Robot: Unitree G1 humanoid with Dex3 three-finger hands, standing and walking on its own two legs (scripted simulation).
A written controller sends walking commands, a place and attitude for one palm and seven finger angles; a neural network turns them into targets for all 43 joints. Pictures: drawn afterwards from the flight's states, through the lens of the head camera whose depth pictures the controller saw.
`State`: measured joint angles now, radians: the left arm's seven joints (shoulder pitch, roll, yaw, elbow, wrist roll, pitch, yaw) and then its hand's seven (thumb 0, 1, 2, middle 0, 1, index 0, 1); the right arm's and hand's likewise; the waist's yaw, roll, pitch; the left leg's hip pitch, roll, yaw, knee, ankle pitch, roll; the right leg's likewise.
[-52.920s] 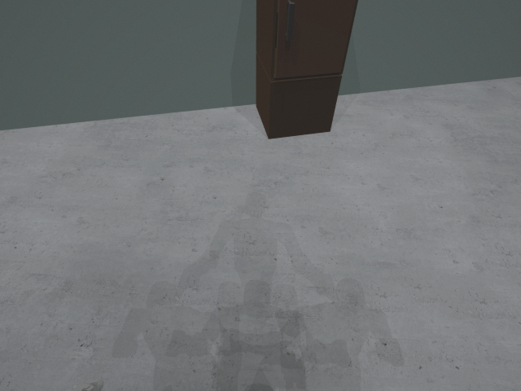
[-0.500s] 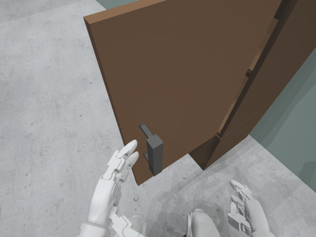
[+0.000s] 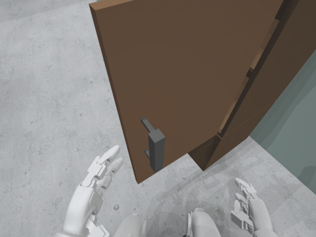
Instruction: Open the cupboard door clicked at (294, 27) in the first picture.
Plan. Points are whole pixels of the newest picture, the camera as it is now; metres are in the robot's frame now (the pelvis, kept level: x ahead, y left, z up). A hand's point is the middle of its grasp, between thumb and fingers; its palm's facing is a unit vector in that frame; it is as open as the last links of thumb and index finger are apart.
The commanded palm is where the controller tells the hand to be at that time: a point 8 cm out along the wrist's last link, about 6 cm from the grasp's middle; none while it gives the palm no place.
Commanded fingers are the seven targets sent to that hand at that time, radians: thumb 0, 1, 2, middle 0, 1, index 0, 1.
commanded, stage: draw the hand back to the body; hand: left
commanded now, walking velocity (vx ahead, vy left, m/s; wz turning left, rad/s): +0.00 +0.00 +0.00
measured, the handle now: (151, 146) +0.32 +0.04 +0.07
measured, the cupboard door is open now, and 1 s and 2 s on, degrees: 88 88 88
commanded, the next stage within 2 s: step back with the hand held close in 1.54 s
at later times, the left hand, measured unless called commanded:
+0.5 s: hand (66, 188) +0.19 +0.16 +0.16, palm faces -0.10 -0.99 -0.12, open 16.1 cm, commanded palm +0.16 +0.22 +0.18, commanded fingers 0.00 -0.22 0.42 -0.16 -0.30 -0.16 -0.30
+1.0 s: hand out of the picture +0.23 +0.24 +0.25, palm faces +0.36 -0.84 -0.40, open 11.0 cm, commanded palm +0.18 +0.29 +0.27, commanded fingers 0.00 0.65 0.80 -0.19 -0.30 -0.19 -0.30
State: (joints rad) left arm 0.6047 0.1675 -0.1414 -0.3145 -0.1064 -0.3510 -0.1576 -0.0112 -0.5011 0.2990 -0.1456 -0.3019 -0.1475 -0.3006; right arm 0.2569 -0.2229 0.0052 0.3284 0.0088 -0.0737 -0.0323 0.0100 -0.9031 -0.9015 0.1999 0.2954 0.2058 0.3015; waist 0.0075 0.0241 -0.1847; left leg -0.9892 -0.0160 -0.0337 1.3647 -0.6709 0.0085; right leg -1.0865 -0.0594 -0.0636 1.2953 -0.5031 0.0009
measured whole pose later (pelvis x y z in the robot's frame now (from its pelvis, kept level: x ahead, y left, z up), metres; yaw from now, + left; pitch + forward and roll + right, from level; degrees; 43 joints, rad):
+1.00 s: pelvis +0.04 +0.01 +0.11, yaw -1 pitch -1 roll -1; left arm 0.55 0.34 0.23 -0.47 -0.04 -0.03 0.13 0.00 0.32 0.65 -0.18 -0.30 -0.18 -0.30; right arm 0.29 -0.22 0.05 0.55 0.01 -0.16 -0.10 0.01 -0.90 -0.90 0.20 0.30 0.21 0.30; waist 0.05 0.07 -0.06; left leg -0.21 -0.01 0.00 0.66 -0.43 0.03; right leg -0.31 -0.04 -0.05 0.63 -0.29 0.03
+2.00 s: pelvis +0.01 +0.01 +0.12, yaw -4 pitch -2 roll +0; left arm 0.54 0.40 0.40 -0.47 -0.01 -0.17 0.13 0.02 0.89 0.90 -0.21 -0.30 -0.21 -0.30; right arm 0.19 -0.24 0.00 0.57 0.00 -0.04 -0.08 0.01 -0.90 -0.90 0.20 0.30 0.21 0.30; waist 0.00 0.00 0.04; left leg -0.18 -0.02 0.04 0.49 -0.29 0.03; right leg -0.29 -0.03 0.00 0.45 -0.13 0.03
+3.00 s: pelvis -0.12 -0.01 +0.12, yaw +0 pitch +2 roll +0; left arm 0.46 0.36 0.42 -0.50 0.02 -0.25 0.16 0.01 0.89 0.90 -0.21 -0.30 -0.21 -0.30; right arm 0.14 -0.18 -0.02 0.67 -0.01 -0.12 -0.04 0.01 -0.90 -0.90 0.20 0.30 0.21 0.30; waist 0.04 -0.01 0.03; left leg -0.51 0.01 0.01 0.81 -0.35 -0.02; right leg -0.29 0.08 0.06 0.57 -0.29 -0.04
